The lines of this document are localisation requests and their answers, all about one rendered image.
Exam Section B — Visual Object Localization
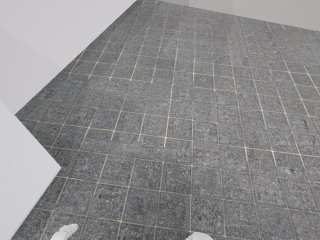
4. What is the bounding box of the left robot hand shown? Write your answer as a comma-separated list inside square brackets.
[50, 224, 78, 240]

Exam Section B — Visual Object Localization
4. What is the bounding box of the fridge door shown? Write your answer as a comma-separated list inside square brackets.
[0, 101, 60, 240]

